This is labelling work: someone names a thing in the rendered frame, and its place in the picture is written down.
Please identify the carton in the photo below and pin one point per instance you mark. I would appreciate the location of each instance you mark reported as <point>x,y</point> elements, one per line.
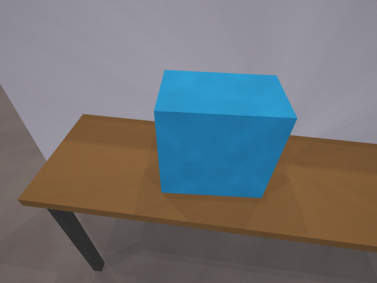
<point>220,134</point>

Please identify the table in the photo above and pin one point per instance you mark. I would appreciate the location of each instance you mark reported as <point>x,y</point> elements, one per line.
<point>322,191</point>

